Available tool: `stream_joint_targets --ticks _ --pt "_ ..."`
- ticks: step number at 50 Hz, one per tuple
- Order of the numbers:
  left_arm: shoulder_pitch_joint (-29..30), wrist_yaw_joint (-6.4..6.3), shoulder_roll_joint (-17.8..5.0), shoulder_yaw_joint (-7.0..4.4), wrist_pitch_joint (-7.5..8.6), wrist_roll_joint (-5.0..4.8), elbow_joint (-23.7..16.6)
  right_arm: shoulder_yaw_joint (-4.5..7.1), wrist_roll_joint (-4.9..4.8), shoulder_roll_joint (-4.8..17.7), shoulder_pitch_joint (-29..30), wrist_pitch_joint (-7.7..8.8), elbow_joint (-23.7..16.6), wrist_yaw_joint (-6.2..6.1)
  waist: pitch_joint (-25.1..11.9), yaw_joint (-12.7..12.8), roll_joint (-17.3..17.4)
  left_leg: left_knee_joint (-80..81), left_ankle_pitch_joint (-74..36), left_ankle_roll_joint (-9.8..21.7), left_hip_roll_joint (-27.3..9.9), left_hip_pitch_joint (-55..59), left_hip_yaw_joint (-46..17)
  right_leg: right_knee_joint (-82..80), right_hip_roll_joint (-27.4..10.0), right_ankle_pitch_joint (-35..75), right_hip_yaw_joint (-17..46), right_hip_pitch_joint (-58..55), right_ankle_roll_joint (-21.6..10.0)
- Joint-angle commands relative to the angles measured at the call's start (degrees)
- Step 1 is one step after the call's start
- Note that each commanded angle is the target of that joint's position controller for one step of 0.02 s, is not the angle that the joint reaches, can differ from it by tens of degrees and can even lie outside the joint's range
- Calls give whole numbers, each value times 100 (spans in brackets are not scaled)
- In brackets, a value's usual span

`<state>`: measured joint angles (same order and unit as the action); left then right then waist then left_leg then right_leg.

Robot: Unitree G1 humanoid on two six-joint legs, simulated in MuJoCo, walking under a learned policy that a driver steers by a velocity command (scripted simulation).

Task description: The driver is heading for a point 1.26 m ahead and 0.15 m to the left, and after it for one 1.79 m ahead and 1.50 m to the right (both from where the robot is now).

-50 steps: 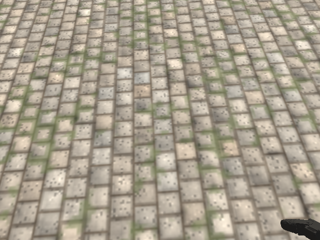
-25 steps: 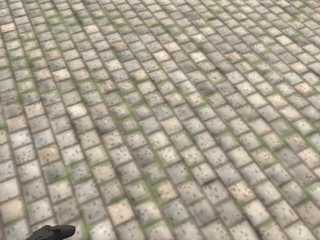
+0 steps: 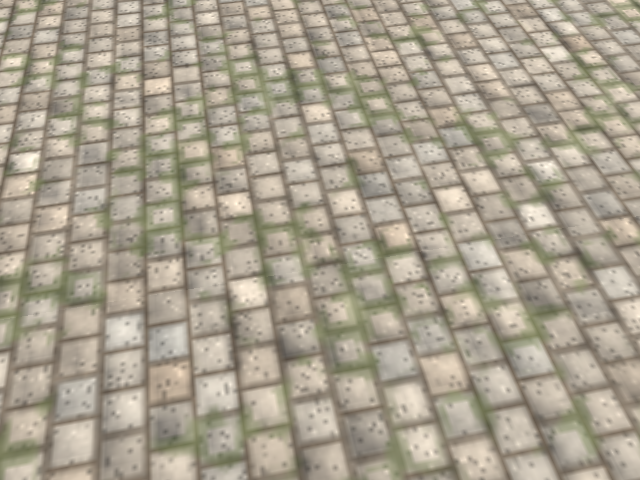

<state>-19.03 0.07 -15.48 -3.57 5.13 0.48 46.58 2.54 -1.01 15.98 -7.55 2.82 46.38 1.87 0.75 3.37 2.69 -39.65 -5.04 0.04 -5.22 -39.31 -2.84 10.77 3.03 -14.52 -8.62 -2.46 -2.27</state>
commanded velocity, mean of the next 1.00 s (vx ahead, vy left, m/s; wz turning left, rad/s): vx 0.32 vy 0.00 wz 0.27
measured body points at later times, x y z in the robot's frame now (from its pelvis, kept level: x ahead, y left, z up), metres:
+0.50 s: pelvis +0.27 +0.05 +0.00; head +0.31 +0.07 +0.45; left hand +0.40 +0.35 -0.10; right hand +0.43 -0.20 -0.11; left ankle +0.22 +0.13 -0.74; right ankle +0.47 -0.06 -0.70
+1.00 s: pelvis +0.40 +0.08 +0.00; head +0.40 +0.10 +0.45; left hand +0.45 +0.38 -0.12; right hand +0.53 -0.17 -0.12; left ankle +0.35 +0.18 -0.74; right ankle +0.47 -0.03 -0.72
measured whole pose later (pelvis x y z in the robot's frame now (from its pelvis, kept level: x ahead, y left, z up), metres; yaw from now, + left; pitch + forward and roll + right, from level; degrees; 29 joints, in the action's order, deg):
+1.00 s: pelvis +0.40 +0.08 +0.00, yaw +17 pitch +2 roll -1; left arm -12.3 -0.4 -16.4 -3.7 1.6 -1.5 46.3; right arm 3.2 0.6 15.2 -19.1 2.5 49.3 -1.0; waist -3.5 -1.5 -1.7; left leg -27.9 17.1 2.5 -0.4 -13.9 0.2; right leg 40.7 1.0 -19.2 0.6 24.8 -1.7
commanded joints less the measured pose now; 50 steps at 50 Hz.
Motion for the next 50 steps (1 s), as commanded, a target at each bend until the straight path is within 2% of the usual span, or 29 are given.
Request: stream_joint_targets --ticks 1,3,5,6,7,8,9,10,11,12,14,17,20,24,28,29,30,31,32,34,35,36,40,43,46,47,48,49,50 --pt "-43 -58 -937 -246 -19 -72 -153 14 -1 259 771 83 -644 111 474 110 -438 417 112 153 16 -144 162 -263 -1803 2059 242 -10 -693" --pt "-33 -91 -1022 -279 -126 -113 -96 40 -1 326 842 83 -800 187 431 45 -526 543 706 311 140 -110 377 144 -1914 2962 131 -410 -591" --pt "81 -160 -1187 -321 -229 -118 -129 148 0 524 472 55 -835 217 29 -231 -766 492 1345 531 519 626 768 1026 -1893 5016 -49 -569 -435" --pt "150 -199 -1222 -323 -292 -114 -156 271 -9 726 -166 40 -713 203 -354 -596 -785 582 1434 685 771 1475 906 1949 -1779 5673 -179 -423 -314" --pt "170 -242 -1172 -285 -309 -114 -205 463 -27 1072 -1092 24 -497 127 -849 -1067 -594 883 1134 925 881 2962 701 3265 -1538 5239 -303 319 -99" --pt "-248 -204 -686 -112 -202 39 -451 668 -20 1767 -1767 -23 -421 4 -1572 -1010 589 868 1226 1746 -520 5260 -1663 5456 -943 2351 -303 2596 270" --pt "-270 -103 -342 53 27 44 -554 600 -71 1740 -1620 24 -552 13 -2299 -777 1003 1923 1997 2556 -1434 6322 -4467 6823 118 -1883 849 4168 435" --pt "384 1 -816 -66 213 -189 -672 469 -13 1296 -1631 54 -563 12 -1959 -1089 486 2181 2198 2217 -1285 6181 -3954 7025 -266 -1648 1530 4808 268" --pt "733 30 -837 -50 308 -284 -802 417 -5 1077 -1388 85 -577 -5 -1255 -1000 211 2200 1945 1977 -1072 5444 -3130 6685 -518 -1175 1431 4949 145" --pt "809 -5 -793 -53 339 -169 -790 370 -12 936 -1009 91 -643 -15 -742 -724 -224 2262 1416 1797 -831 4526 -2526 6089 -748 -808 1378 4705 144" --pt "716 -56 -888 -142 210 7 -761 291 105 737 -441 76 -880 -66 -318 -323 -69 2390 -496 1704 -543 3256 -1835 5563 -904 -563 1331 3896 309" --pt "464 -99 -621 -86 12 45 -716 343 122 905 -351 69 -890 -159 -331 -127 -66 2349 -2342 1664 -307 2497 -1001 4739 -755 -214 1059 3442 605" --pt "867 -92 -390 17 -24 50 -766 341 46 910 -480 -21 -766 -260 -503 -324 153 2180 -2300 1285 87 2308 -413 3390 -529 1096 905 2976 664" --pt "1397 40 -497 7 21 -13 -869 285 52 828 -800 -131 -567 -319 -584 -626 276 1963 -1294 1100 -101 2769 -719 2331 -380 2022 1051 2733 535" --pt "1013 86 -690 -100 113 127 -745 200 75 649 -582 -143 -483 -315 -548 -286 229 1049 -977 852 -181 3150 -1091 1439 -385 2114 1085 2207 106" --pt "879 50 -875 -133 150 199 -730 161 134 520 -719 -117 -495 -307 -728 -303 -74 555 -533 606 193 2967 -965 1356 -743 3879 1370 1520 -71" --pt "833 16 -1102 -138 142 296 -818 101 218 349 -1359 -61 -450 -287 -1243 -596 -885 -282 1203 314 651 2245 -811 1787 -1609 5841 2157 266 -662" --pt "605 5 -680 -57 43 254 -715 47 145 311 -1772 -80 -292 -294 -1826 -468 -1614 -1212 3624 -29 879 1735 -580 1734 -2349 5930 3061 -354 -1456" --pt "488 41 -366 48 -30 88 -630 109 115 656 -1470 -177 -319 -288 -1721 -318 -1379 -1669 4571 -212 737 1474 -593 1451 -2432 4739 3495 -135 -1561" --pt "493 73 -704 -43 -189 -63 -499 192 43 760 -970 -415 -393 -320 -1110 -225 -875 -2098 4166 -336 553 888 -330 764 -2104 418 3608 434 -1225" --pt "674 48 -937 -111 -253 -77 -517 223 44 794 -803 -487 -456 -318 -744 -238 -924 -2061 3856 -329 471 743 -189 356 -1985 -1297 3584 900 -1091" --pt "918 3 -1038 -138 -297 -35 -569 235 41 770 -738 -500 -479 -321 -496 -326 -1169 -1882 3640 -309 435 886 -53 52 -1830 -1896 3437 1392 -928" --pt "1220 -114 -887 -150 -291 -88 -575 152 112 371 -968 -251 -184 -338 -511 -466 -1237 -505 2952 -63 488 2114 344 -181 -1330 -1058 2287 2205 -772" --pt "1092 -114 -912 -183 -322 -190 -466 159 89 366 -1014 -122 -69 -295 -602 -501 -1125 540 2304 104 526 2603 494 -101 -1401 -1302 2222 2174 -853" --pt "1204 -102 -684 -125 -377 -201 -461 177 122 371 -1500 -61 176 -274 -404 -781 -877 1428 2218 383 519 3455 503 448 -1127 -1888 1937 2903 -501" --pt "1441 -73 -312 -18 -351 -154 -590 221 139 597 -1959 -27 262 -303 -332 -941 -177 2095 3159 676 -295 3896 -638 1639 -751 -1735 1515 3658 -201" --pt "1565 -26 -13 56 -242 -143 -772 350 104 1157 -2046 -36 229 -315 -32 -901 1051 3018 4629 1224 -1402 4056 -2505 3148 -40 -1270 630 4777 121" --pt "1713 -26 -445 -53 -125 -214 -848 398 223 1326 -1813 39 158 -312 452 -872 991 3420 5107 1600 -1818 3550 -3398 3963 -321 -1150 1143 5216 7" --pt "1487 2 -659 -123 -65 -260 -761 325 200 1037 -1466 138 62 -328 575 -622 764 3339 4713 1466 -1631 3645 -3049 4261 -539 -671 1357 5441 -37"
Velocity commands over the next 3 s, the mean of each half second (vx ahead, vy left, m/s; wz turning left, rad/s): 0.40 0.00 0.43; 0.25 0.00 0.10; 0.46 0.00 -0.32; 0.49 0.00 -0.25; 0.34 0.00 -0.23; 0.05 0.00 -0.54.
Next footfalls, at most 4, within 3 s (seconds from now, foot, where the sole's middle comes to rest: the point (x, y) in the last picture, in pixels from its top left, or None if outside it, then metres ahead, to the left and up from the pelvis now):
0.14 left None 0.26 0.13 -0.78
0.58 right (364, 473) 0.51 -0.02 -0.78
0.94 left None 0.39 0.19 -0.78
1.38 right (355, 364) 0.76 0.01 -0.78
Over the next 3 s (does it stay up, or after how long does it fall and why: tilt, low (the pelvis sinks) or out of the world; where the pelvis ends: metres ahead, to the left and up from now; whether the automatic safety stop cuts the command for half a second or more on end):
stays up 1.24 0.11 0.00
